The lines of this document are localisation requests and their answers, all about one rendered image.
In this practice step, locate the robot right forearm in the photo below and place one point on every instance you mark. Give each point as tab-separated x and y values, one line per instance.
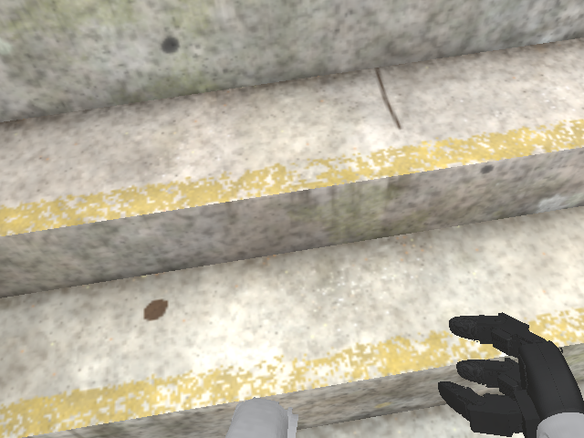
562	425

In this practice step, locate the right robot hand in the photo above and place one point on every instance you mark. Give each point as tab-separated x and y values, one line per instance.
540	385

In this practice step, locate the robot left thigh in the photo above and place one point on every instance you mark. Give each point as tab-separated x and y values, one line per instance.
262	418

